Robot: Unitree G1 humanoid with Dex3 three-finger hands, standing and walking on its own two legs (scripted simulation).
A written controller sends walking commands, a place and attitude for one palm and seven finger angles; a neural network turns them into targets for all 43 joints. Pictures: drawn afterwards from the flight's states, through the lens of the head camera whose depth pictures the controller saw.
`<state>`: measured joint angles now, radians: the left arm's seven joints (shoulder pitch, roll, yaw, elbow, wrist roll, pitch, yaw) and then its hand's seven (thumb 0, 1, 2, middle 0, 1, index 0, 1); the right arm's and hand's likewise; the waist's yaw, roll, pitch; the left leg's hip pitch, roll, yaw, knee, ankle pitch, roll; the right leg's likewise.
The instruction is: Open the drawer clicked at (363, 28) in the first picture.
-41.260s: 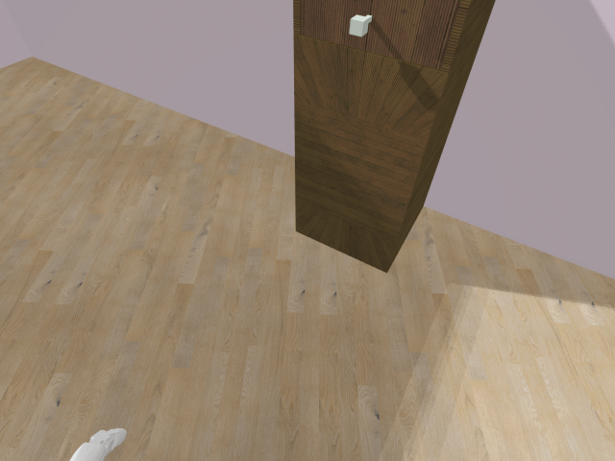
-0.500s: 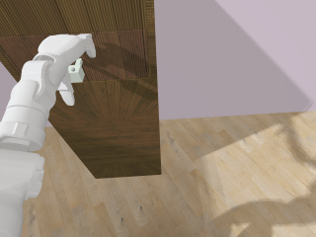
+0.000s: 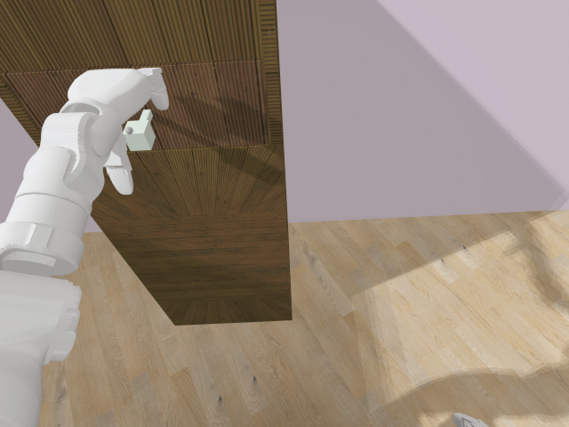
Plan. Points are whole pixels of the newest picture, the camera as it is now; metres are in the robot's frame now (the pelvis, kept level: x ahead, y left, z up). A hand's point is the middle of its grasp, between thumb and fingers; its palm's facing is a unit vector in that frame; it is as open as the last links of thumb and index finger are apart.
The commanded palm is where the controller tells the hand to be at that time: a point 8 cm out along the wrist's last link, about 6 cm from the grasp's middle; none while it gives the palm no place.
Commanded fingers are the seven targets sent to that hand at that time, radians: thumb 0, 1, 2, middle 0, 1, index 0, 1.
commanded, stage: move the hooked fingers above the handle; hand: left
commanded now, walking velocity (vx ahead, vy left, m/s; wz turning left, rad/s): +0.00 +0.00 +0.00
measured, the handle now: (142, 128) +0.52 +0.24 +0.14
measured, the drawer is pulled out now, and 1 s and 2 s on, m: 0.00 0.00 0.00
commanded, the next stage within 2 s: none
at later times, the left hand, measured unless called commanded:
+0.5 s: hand (157, 131) +0.46 +0.18 +0.18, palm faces -0.06 -0.03 -1.00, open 13.8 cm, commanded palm +0.46 +0.24 +0.27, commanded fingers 0.00 -0.50 0.30 -0.30 -1.20 -0.30 -1.20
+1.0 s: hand (146, 138) +0.45 +0.20 +0.18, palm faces -0.08 +0.03 -1.00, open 13.8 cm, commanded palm +0.46 +0.24 +0.27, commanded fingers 0.00 -0.50 0.30 -0.30 -1.20 -0.30 -1.20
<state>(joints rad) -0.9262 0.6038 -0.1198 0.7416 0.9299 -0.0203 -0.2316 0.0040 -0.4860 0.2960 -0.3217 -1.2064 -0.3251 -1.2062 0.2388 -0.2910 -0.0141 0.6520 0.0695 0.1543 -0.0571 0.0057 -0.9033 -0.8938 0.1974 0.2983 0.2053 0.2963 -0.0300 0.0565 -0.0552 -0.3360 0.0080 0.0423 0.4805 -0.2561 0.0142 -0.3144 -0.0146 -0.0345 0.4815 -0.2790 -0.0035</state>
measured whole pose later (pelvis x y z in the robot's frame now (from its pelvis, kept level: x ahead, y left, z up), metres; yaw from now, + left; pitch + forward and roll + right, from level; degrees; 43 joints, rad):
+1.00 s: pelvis +0.00 +0.01 +0.00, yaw +1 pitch +6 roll +0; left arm -0.93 0.58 -0.20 0.64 0.89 -0.12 -0.26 0.00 -0.48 0.30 -0.33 -1.21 -0.33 -1.21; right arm 0.25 -0.30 -0.03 0.67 0.06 0.10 -0.08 0.01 -0.90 -0.89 0.20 0.30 0.21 0.30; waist -0.02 0.04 -0.03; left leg -0.35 -0.01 0.03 0.49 -0.25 0.02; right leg -0.32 -0.03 -0.05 0.48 -0.27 0.00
